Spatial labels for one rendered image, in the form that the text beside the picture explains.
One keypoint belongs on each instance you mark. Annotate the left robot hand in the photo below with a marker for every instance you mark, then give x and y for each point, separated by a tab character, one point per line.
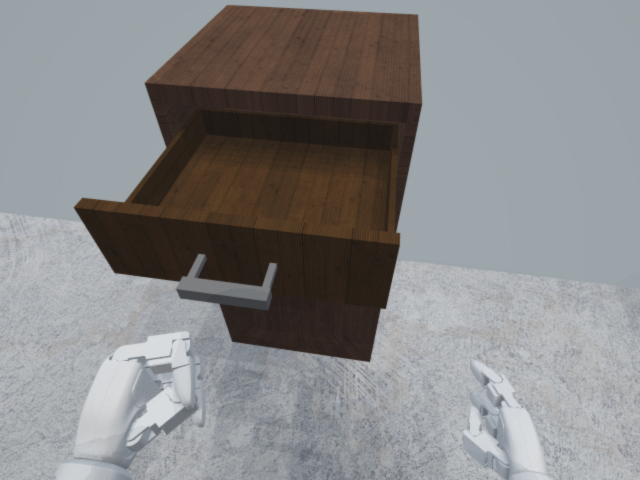
110	428

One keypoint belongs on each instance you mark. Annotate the right robot hand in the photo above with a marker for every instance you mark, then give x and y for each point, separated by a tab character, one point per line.
510	428

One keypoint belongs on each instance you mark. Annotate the drawer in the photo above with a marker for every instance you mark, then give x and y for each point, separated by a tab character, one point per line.
315	195

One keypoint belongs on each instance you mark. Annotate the cabinet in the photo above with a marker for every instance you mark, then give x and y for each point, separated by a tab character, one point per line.
308	62

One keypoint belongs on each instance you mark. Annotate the handle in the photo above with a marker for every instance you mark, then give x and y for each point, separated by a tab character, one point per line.
227	293

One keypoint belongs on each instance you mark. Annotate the left robot forearm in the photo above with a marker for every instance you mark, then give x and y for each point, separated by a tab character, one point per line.
84	469

